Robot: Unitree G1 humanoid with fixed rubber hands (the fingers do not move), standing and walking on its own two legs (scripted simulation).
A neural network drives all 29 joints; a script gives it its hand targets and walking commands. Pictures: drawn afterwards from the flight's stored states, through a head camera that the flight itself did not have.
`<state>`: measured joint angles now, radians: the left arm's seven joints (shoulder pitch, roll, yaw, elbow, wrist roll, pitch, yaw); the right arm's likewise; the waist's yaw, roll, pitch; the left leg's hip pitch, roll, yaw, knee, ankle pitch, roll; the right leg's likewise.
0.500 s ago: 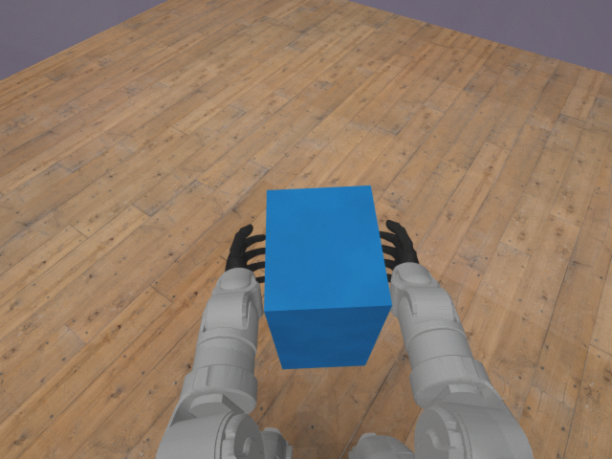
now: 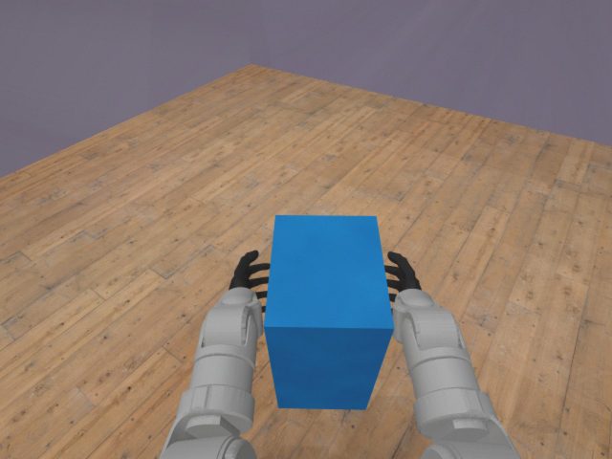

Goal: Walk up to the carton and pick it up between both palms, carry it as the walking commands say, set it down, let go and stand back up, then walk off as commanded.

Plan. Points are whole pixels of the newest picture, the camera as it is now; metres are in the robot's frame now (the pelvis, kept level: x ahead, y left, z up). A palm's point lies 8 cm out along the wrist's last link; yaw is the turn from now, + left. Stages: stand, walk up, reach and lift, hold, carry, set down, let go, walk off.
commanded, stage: reach and lift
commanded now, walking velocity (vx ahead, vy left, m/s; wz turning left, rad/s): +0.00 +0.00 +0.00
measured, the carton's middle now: (323, 319) +0.32 +0.00 +0.00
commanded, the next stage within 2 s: hold in 1.10 s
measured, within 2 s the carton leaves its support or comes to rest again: neither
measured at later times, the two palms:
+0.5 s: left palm (253, 306) +0.30 +0.10 +0.05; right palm (422, 309) +0.29 -0.13 +0.05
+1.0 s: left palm (247, 309) +0.30 +0.11 +0.05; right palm (414, 313) +0.29 -0.12 +0.05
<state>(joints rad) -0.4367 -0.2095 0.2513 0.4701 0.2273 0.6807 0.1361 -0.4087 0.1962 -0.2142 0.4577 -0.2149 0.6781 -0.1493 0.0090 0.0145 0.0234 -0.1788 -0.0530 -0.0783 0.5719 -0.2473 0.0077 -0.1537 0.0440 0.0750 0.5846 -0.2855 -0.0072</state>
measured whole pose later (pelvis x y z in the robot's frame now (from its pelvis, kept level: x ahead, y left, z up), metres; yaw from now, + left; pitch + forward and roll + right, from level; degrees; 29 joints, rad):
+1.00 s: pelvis -0.01 +0.01 -0.01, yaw -1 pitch -10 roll +0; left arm -0.44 -0.21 0.25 0.51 0.22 0.71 0.16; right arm -0.43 0.19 -0.25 0.51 -0.23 0.70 -0.13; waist -0.02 -0.01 0.01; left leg -0.19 -0.06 -0.06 0.63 -0.27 0.02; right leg -0.16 0.05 0.09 0.63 -0.30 0.00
